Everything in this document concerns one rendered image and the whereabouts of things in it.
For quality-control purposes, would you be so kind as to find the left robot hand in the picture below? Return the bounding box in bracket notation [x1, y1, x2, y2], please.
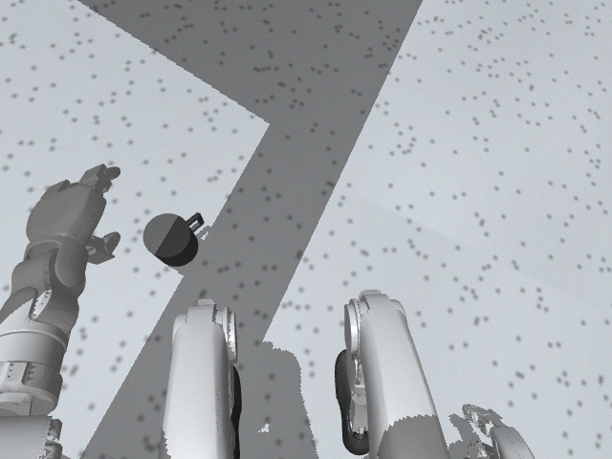
[26, 164, 120, 265]

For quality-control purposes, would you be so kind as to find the mug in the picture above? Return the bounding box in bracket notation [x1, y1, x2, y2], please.
[143, 212, 205, 267]

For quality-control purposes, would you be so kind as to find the left robot arm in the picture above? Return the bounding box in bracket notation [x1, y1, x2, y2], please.
[0, 235, 89, 459]

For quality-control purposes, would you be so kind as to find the right robot foot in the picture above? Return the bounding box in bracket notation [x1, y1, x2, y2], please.
[335, 349, 369, 455]

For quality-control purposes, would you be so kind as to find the right robot hand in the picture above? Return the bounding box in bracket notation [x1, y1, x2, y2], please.
[462, 404, 535, 459]

